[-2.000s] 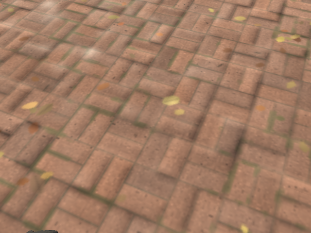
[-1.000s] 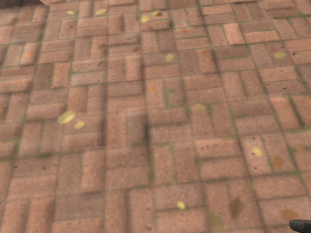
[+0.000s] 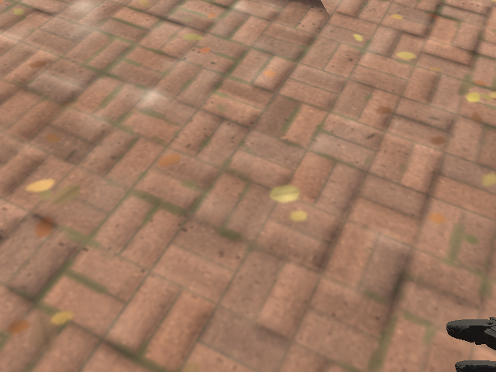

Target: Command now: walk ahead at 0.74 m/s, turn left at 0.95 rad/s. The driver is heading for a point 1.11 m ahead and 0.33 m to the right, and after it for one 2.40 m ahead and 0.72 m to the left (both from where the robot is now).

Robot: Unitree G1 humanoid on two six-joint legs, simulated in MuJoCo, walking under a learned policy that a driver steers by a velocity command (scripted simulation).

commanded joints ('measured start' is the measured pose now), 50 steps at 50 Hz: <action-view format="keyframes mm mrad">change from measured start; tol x32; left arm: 1 -380 30 -23 -260 52 -39 -14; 17 -324 -21 -87 -138 -28 -25 -63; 22 336 140 -11 62 -18 -7 -21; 50 -199 -17 -47 -99 6 -2 -46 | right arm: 1 444 -312 -94 43 21 -11 -32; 37 -136 -5 93 -43 1 -103 -38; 43 502 -228 -14 97 -22 -129 -107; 50 346 -22 12 192 -13 -126 -79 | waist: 1 -326 245 -167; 15 -117 61 144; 22 270 95 -207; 23 122 -287 -186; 34 -52 34 130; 42 -216 -8 -225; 44 -188 430 -471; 50 -126 132 -32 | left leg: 1 716 255 -868 -510 -517 213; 15 391 116 -52 -723 671 32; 20 609 176 42 -258 1653 -60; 22 386 98 77 478 1410 -63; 23 -169 -146 10 958 51 -117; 24 -383 -154 -211 1056 -77 -109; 38 42 10 -86 -142 453 -124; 42 518 -9 -125 -193 186 -81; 45 811 460 -977 -471 -564 69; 50 422 284 -323 -481 66 -3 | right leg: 1 -930 189 254 712 -44 -31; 16 -556 192 121 -11 612 -179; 21 -86 361 77 2 349 -264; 24 458 -33 1092 -347 66 -587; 32 -398 187 655 -581 249 -422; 41 -62 199 626 -167 1016 -231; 44 -594 379 416 668 4 -182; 50 -727 118 316 629 232 -173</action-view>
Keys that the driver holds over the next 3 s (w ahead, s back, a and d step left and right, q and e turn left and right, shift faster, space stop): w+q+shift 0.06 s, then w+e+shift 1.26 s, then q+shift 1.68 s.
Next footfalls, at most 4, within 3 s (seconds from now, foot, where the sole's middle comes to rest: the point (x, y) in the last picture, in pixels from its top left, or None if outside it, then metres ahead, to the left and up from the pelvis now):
0.44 right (254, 337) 0.53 0.04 -0.75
0.86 left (223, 198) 0.98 0.17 -0.75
1.30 right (340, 152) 1.23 -0.21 -0.75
1.70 left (383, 95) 1.55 -0.40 -0.75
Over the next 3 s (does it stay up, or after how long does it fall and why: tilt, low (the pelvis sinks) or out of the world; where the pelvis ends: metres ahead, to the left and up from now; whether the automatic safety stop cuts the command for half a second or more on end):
stays up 1.48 -0.41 0.03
